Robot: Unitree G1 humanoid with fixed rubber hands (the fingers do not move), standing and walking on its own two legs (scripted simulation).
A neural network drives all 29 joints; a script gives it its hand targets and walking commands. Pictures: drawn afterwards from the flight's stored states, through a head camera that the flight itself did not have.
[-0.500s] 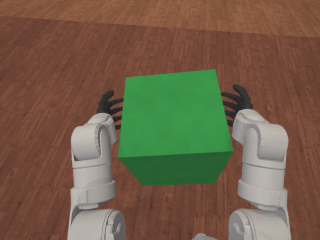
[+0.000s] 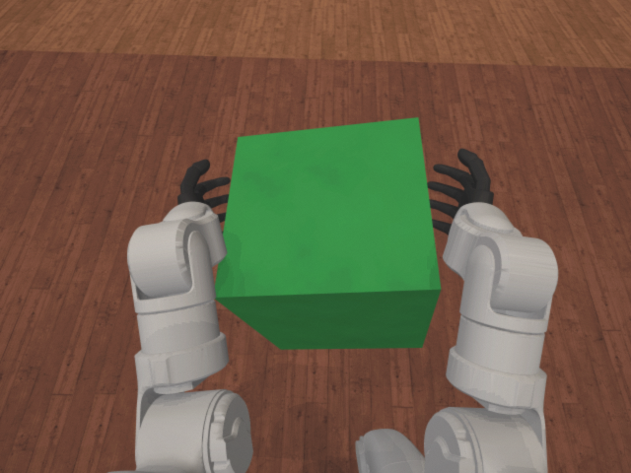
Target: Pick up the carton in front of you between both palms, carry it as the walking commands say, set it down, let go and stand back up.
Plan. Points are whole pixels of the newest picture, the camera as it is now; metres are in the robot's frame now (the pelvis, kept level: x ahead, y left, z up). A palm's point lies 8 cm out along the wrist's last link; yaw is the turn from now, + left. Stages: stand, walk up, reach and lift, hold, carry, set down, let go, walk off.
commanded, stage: carry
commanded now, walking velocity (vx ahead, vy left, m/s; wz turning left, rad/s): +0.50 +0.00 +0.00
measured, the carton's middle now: (338, 252) +0.38 -0.05 +0.04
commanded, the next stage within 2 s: none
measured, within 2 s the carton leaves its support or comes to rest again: neither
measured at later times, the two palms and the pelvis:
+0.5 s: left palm (165, 50) +0.68 +0.17 +0.16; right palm (359, 27) +0.71 -0.12 +0.16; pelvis +0.32 -0.02 +0.03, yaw +0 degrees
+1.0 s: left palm out of the picture +1.03 +0.16 +0.23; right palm out of the picture +1.02 -0.13 +0.25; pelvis +0.67 +0.01 +0.06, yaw +0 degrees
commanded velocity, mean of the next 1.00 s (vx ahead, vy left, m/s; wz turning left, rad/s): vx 0.50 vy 0.00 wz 0.00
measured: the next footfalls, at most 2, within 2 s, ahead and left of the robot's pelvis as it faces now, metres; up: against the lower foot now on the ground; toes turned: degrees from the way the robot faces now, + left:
right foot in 0.22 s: +0.33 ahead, -0.12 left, +0.03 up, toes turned -7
left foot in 0.60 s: +0.59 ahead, +0.10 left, +0.06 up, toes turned +6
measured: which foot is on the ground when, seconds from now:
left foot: down 0.00-0.26, up 0.28-0.58, down 0.60-1.00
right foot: up 0.00-0.20, down 0.22-0.60, up 0.62-0.98, down 1.00-1.00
